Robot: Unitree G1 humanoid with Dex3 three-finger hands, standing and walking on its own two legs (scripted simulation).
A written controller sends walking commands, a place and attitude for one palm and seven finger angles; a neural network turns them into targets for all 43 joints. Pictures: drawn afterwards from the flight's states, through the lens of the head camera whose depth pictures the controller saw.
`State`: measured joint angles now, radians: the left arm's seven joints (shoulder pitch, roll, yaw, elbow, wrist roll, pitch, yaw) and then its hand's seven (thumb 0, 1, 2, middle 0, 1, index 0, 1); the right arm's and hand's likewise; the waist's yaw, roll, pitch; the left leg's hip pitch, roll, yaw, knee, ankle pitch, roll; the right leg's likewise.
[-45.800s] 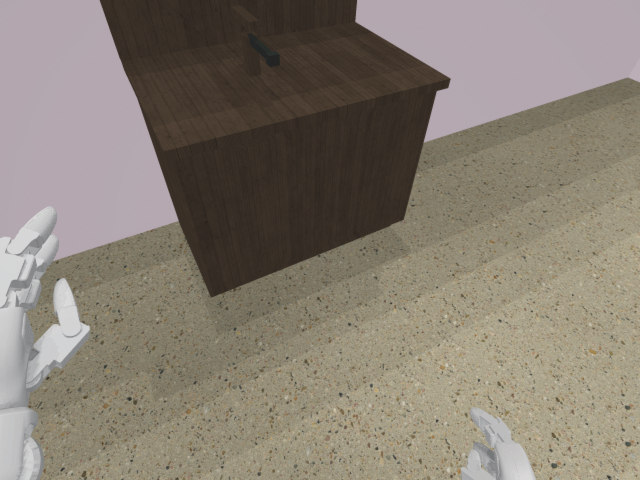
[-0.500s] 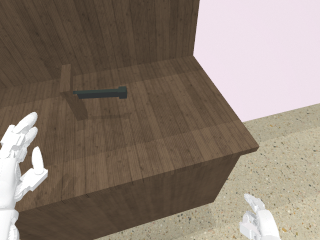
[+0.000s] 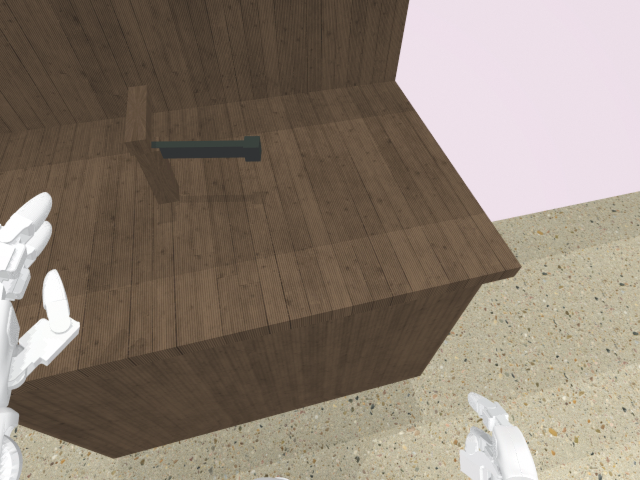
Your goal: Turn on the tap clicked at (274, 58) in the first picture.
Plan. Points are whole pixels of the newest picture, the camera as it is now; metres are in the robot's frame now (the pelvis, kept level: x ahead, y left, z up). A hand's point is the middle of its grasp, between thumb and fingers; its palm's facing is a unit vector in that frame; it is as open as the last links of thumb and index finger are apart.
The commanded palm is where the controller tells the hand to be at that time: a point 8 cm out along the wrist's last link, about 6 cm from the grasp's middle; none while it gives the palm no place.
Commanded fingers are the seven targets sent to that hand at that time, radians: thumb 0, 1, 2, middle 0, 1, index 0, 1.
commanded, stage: step back with the hand held close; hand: left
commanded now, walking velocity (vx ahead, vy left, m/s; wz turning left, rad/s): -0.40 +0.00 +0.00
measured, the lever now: (252, 148) +0.57 +0.15 +0.07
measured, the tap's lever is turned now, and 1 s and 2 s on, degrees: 78 78 78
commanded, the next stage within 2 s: stop stepping back and stand still in 0.54 s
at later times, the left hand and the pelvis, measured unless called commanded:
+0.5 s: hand out of the picture +0.10 +0.25 +0.17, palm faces +0.45 -0.81 -0.38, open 7.4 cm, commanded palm +0.05 +0.28 +0.18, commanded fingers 0.00 0.90 0.90 -0.20 -0.30 -0.20 -0.30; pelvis -0.10 +0.00 +0.00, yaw +1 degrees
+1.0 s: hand out of the picture -0.04 +0.25 +0.16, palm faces +0.47 -0.81 -0.35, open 7.4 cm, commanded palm -0.09 +0.28 +0.18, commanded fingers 0.00 0.90 0.90 -0.20 -0.30 -0.20 -0.30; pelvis -0.23 -0.01 -0.01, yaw +4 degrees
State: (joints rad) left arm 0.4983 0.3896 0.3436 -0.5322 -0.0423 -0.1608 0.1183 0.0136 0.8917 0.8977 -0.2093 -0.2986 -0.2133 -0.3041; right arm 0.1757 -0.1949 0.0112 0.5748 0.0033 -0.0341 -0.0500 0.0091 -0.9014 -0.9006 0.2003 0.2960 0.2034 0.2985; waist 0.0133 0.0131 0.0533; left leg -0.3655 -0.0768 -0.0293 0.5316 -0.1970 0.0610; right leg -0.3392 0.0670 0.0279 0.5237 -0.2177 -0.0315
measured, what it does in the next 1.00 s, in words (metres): walks backwards: left foot, then right foot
